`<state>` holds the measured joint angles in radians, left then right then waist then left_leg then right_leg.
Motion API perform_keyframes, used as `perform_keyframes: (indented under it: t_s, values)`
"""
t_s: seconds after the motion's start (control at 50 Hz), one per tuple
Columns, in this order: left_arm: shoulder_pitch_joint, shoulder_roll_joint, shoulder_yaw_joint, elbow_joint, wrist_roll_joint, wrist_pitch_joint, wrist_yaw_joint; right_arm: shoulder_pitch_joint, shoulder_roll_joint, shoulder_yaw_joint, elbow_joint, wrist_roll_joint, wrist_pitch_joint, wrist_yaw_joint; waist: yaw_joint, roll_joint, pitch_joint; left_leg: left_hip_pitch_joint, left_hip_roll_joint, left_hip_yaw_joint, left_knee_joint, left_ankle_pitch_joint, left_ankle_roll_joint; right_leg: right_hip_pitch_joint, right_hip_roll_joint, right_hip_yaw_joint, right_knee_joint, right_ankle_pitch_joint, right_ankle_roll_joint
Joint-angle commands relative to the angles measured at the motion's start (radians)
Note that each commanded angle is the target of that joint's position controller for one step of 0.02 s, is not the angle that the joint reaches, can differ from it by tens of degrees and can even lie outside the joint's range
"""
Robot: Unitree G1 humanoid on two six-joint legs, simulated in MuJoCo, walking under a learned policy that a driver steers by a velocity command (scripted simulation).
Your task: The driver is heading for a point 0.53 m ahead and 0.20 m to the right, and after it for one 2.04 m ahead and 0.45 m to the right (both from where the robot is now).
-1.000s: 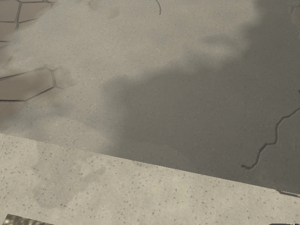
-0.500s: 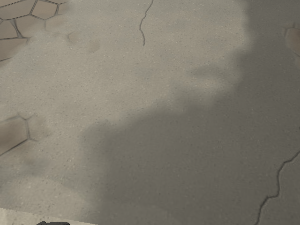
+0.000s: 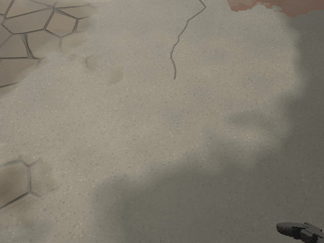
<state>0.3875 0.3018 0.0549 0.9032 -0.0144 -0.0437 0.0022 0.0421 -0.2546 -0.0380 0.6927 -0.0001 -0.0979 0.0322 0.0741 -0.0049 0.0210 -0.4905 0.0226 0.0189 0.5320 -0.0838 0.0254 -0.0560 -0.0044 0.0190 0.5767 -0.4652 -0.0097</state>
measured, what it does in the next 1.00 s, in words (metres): walks ahead, turning right: right foot, then left foot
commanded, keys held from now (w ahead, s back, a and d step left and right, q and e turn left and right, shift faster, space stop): w+e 0.64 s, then e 0.22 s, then q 0.14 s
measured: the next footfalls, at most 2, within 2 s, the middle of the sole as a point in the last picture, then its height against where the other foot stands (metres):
right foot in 0.50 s outside the picture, level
left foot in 0.96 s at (204, 191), level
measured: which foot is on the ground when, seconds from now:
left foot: down 0.00-0.52, up 0.54-0.94, down 0.96-1.00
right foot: up 0.00-0.48, down 0.50-0.98, up 1.00-1.00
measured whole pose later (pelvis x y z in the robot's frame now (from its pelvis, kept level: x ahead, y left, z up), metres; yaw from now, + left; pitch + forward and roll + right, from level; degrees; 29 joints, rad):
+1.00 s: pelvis +0.49 -0.12 +0.00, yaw -32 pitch +2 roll +0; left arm 0.26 0.30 0.08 0.73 0.01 -0.01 0.04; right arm 0.06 -0.27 -0.05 0.75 -0.04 -0.10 0.02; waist 0.04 0.00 0.03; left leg -0.46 -0.04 -0.02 0.49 -0.04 0.02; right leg -0.19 0.11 0.17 0.69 -0.48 -0.04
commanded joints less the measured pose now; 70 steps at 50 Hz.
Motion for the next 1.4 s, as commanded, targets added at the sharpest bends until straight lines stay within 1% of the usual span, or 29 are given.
perform_keyframes:
  t_s: [0.02,0.04,0.08,0.18,0.3,0.4,0.46,0.5,0.52,0.54,0.56,0.58,0.6,0.64,0.72,0.78,0.86,0.94,0.96,0.98,1.0,1.02,1.04,1.1,1.18,1.34,1.36,1.38,1.4]
  values:
    - [0.051,0.073,-0.001,-0.078,-0.016,-0.043,-0.003,0.415,-0.219,-0.078,0.034,-0.007,0.006,-0.017,-0.195,0.235,-0.391,0.868,0.392,-0.698,-0.193,-0.275,0.240,-0.661,0.017,0.116,0.686,-0.116,-0.015]
    - [-0.037,0.133,0.020,-0.107,-0.035,-0.047,-0.004,0.352,-0.175,-0.062,0.032,-0.003,0.005,-0.021,-0.193,0.177,-0.241,0.753,0.364,-0.550,-0.216,-0.279,0.197,-0.722,-0.028,0.112,0.721,-0.039,-0.022]
    - [-0.114,0.116,0.025,-0.124,-0.017,-0.039,0.002,0.231,-0.121,-0.046,0.031,-0.007,0.000,-0.021,-0.139,0.102,-0.097,0.513,0.293,-0.348,-0.279,-0.136,0.165,-0.672,-0.099,0.085,0.649,0.105,-0.017]
    - [-0.101,0.042,0.026,-0.136,-0.015,0.018,0.002,0.164,-0.118,-0.054,0.064,-0.013,-0.026,-0.025,-0.066,0.087,-0.010,0.340,0.260,-0.103,-0.396,0.058,0.167,-0.602,-0.142,0.089,0.542,0.236,0.007]
    - [-0.255,0.013,0.015,-0.191,-0.006,0.011,-0.028,0.194,-0.164,-0.069,0.102,-0.011,-0.010,-0.045,-0.110,0.053,0.038,0.388,0.229,0.098,-0.415,0.126,0.139,-0.610,-0.125,0.023,0.228,0.497,0.007]
    - [-0.380,0.019,0.013,-0.259,-0.006,0.013,-0.054,0.256,-0.201,-0.084,0.139,0.014,0.021,-0.047,-0.145,0.048,0.078,0.543,0.276,0.159,-0.361,0.200,0.117,-0.633,-0.102,-0.043,0.086,0.429,-0.037]
    - [-0.314,0.064,0.037,-0.269,-0.005,0.020,-0.060,0.231,-0.241,-0.096,0.136,0.029,0.043,-0.052,-0.080,0.091,0.010,0.597,0.280,0.200,-0.174,0.628,0.085,-0.484,-0.018,-0.121,0.074,0.279,-0.094]
    - [-0.028,0.159,0.095,-0.196,-0.011,0.026,-0.044,0.208,-0.229,-0.088,0.127,0.033,0.054,-0.056,0.075,0.059,-0.140,0.457,0.214,0.243,0.222,0.674,0.029,-0.075,0.070,-0.134,-0.014,0.325,-0.162]
    - [0.071,0.262,0.122,-0.172,-0.016,0.036,-0.021,0.240,-0.138,-0.057,0.102,-0.014,0.044,-0.054,0.067,-0.151,-0.206,0.160,0.140,0.241,0.562,0.062,-0.024,0.196,-0.126,0.181,-0.030,0.383,-0.230]
    - [0.007,0.312,0.118,-0.214,-0.014,0.018,-0.029,0.288,-0.061,-0.028,0.047,-0.013,0.009,-0.043,-0.029,-0.289,-0.354,-0.197,-0.068,0.031,0.850,-0.528,-0.068,0.441,-0.321,0.776,-0.225,0.107,-0.436]
    - [0.014,0.216,0.090,-0.224,-0.009,0.002,-0.040,0.159,-0.161,-0.047,0.036,0.030,-0.026,-0.030,0.047,-0.118,-0.330,-0.307,-0.016,-0.109,0.887,-0.475,-0.042,0.420,-0.327,0.765,-0.317,0.071,-0.384]
    - [-0.015,0.175,0.078,-0.218,-0.004,-0.012,-0.040,0.104,-0.170,-0.048,0.015,0.051,-0.043,-0.025,0.033,-0.093,-0.203,-0.348,0.023,-0.096,0.837,-0.386,-0.014,0.312,-0.296,0.624,-0.311,0.129,-0.345]
    - [-0.080,0.145,0.068,-0.225,-0.005,-0.019,-0.040,0.107,-0.157,-0.047,0.029,0.032,-0.049,-0.034,-0.017,-0.003,-0.125,-0.292,0.069,-0.100,0.748,-0.308,-0.009,0.160,-0.250,0.506,-0.305,0.243,-0.308]
    - [-0.167,0.097,0.050,-0.254,0.010,-0.021,-0.028,0.136,-0.171,-0.059,0.047,0.000,-0.031,-0.038,-0.080,-0.033,-0.080,-0.156,0.111,-0.108,0.627,-0.230,-0.023,-0.028,-0.188,0.377,-0.332,0.403,-0.282]
    - [-0.155,0.151,0.065,-0.256,0.012,-0.018,0.001,0.106,-0.128,-0.053,0.026,-0.021,0.006,-0.046,-0.100,-0.018,-0.050,-0.097,0.061,-0.059,0.447,-0.147,-0.091,-0.165,-0.135,0.220,-0.305,0.887,-0.271]
    - [-0.128,0.155,0.070,-0.247,-0.002,0.008,0.020,0.018,-0.089,-0.036,0.001,-0.017,0.011,-0.041,-0.066,-0.064,-0.066,-0.026,0.000,-0.044,0.214,0.039,-0.102,-0.204,-0.065,0.155,-0.256,0.875,-0.207]
    - [-0.089,0.148,0.071,-0.234,-0.006,0.037,0.032,-0.061,-0.110,-0.038,-0.029,-0.003,0.016,-0.023,-0.031,-0.097,-0.085,0.025,-0.051,-0.072,0.042,0.126,-0.094,-0.157,-0.082,0.248,-0.192,0.711,-0.166]
    - [-0.129,0.081,0.045,-0.227,0.009,0.031,0.040,0.052,-0.141,-0.048,0.012,-0.023,-0.011,-0.006,-0.080,-0.109,-0.115,0.125,-0.017,-0.068,-0.091,0.186,-0.020,-0.052,-0.111,0.278,-0.032,0.707,-0.134]
    - [-0.109,0.047,0.033,-0.224,0.020,0.024,0.037,0.087,-0.158,-0.049,0.019,-0.041,-0.021,-0.008,-0.089,-0.067,-0.156,0.254,0.029,-0.093,-0.130,0.424,0.015,-0.070,-0.047,0.244,0.062,0.681,-0.096]
    - [-0.012,0.014,0.020,-0.223,0.043,0.016,0.034,0.109,-0.196,-0.049,0.012,-0.062,-0.024,-0.009,-0.046,0.088,-0.259,0.482,0.176,-0.266,-0.053,0.814,0.111,-0.187,0.039,0.197,0.249,0.356,-0.048]
    - [0.121,0.018,0.015,-0.190,0.030,0.021,0.028,0.125,-0.144,-0.035,0.037,-0.061,-0.011,-0.006,-0.009,0.270,-0.335,0.597,0.333,-0.506,-0.076,0.823,0.284,-0.320,0.082,0.154,0.427,-0.159,0.023]
    - [0.093,0.100,0.028,-0.181,0.028,0.034,0.025,0.114,-0.099,-0.022,0.035,-0.015,0.002,0.003,-0.025,0.201,-0.301,0.547,0.326,-0.594,-0.127,0.518,0.301,-0.369,0.041,0.151,0.475,-0.218,0.056]
    - [-0.015,0.126,0.039,-0.193,0.020,0.053,0.027,0.094,-0.096,-0.019,0.033,0.002,0.016,0.007,-0.054,0.137,-0.220,0.491,0.280,-0.567,-0.156,0.266,0.266,-0.422,0.026,0.138,0.502,-0.181,0.075]
    - [-0.137,0.122,0.049,-0.220,0.017,0.086,0.040,0.034,-0.195,-0.047,0.007,0.001,0.055,-0.001,-0.057,0.101,-0.085,0.299,0.195,-0.505,-0.238,-0.067,0.194,-0.438,0.016,0.094,0.440,-0.096,0.082]
    - [-0.138,0.059,0.038,-0.198,0.015,0.069,0.055,0.044,-0.191,-0.061,-0.003,0.003,0.084,-0.030,-0.065,0.156,-0.119,0.254,0.117,-0.424,-0.260,-0.119,0.166,-0.328,0.045,0.060,0.247,-0.006,0.076]
    - [-0.117,0.069,0.045,-0.179,0.011,0.028,0.027,0.048,-0.186,-0.075,-0.022,0.027,0.132,-0.063,-0.040,0.161,-0.114,0.154,0.062,-0.460,-0.217,-0.246,0.113,-0.114,0.048,0.041,-0.149,0.245,0.017]
    - [-0.091,0.120,0.057,-0.181,0.022,0.025,0.030,0.068,-0.161,-0.067,-0.025,0.026,0.134,-0.065,-0.039,0.096,-0.116,0.064,0.018,-0.415,-0.132,-0.320,0.065,-0.028,-0.069,0.129,-0.217,0.235,-0.027]
    - [-0.094,0.210,0.077,-0.182,0.050,0.031,0.035,0.042,-0.128,-0.060,-0.061,0.026,0.127,-0.063,-0.060,-0.160,-0.064,-0.106,-0.120,-0.220,0.076,-0.420,0.009,-0.044,-0.256,0.356,-0.302,0.211,-0.145]
    - [-0.165,0.196,0.073,-0.211,0.080,0.027,0.033,0.070,-0.169,-0.074,-0.056,0.016,0.113,-0.059,-0.068,-0.255,-0.058,-0.118,-0.130,-0.152,0.338,-0.503,-0.029,-0.120,-0.386,0.486,-0.336,0.343,-0.240]
Velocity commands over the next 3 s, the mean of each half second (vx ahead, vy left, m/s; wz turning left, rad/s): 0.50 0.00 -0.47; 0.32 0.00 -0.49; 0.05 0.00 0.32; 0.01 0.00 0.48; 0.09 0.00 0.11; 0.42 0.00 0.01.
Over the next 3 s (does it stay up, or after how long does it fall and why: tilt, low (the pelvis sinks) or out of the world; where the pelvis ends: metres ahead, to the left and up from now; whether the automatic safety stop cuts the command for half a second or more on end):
stays up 0.82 -0.18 0.00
